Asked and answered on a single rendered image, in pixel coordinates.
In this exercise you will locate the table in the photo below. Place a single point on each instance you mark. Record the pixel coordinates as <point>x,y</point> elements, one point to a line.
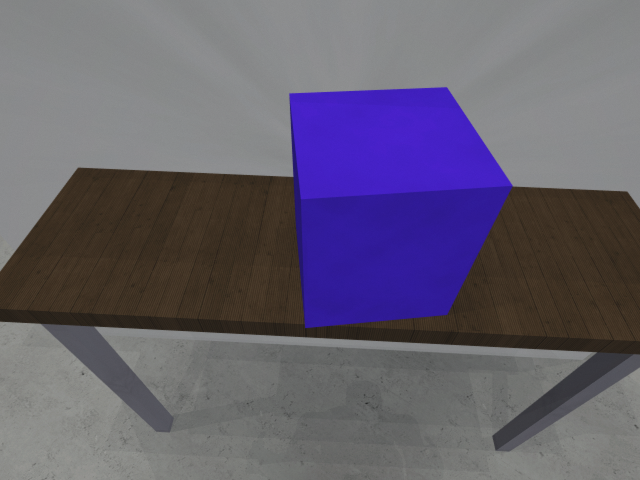
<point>205,252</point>

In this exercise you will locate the carton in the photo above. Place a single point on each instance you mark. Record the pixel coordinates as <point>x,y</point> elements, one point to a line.
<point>395,193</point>

